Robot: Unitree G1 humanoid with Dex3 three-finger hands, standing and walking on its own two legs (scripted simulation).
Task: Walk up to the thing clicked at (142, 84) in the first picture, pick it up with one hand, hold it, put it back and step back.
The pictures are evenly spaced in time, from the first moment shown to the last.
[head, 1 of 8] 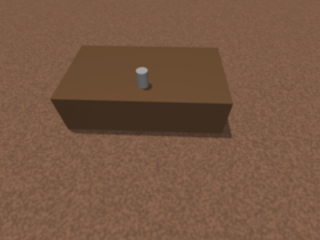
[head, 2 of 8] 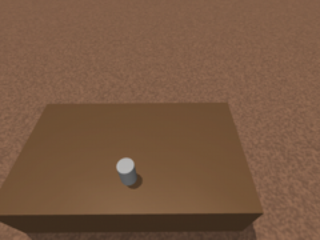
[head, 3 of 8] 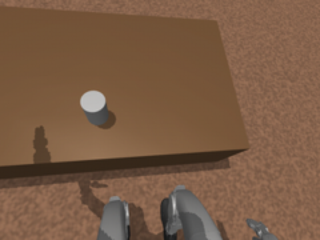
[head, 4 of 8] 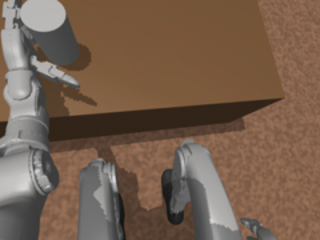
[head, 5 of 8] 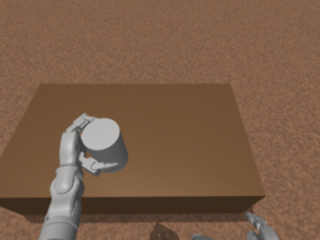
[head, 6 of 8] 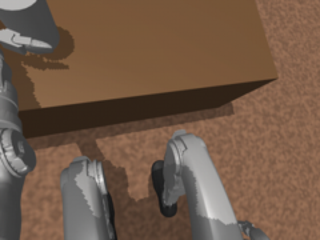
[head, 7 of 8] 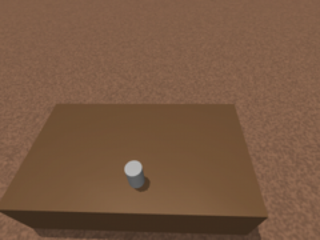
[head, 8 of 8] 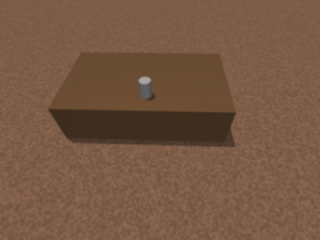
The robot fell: no
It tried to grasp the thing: yes
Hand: left
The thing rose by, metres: 0.41
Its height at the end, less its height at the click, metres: +0.00
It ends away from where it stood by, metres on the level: 0.03
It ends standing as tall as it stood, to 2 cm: yes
